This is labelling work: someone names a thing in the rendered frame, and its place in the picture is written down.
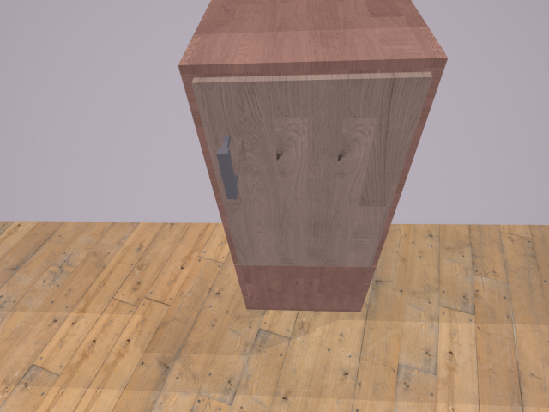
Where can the handle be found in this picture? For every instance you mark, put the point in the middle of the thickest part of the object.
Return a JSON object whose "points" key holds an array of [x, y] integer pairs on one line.
{"points": [[226, 169]]}

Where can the cupboard door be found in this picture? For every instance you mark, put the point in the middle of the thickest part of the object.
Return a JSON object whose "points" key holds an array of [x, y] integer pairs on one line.
{"points": [[318, 159]]}

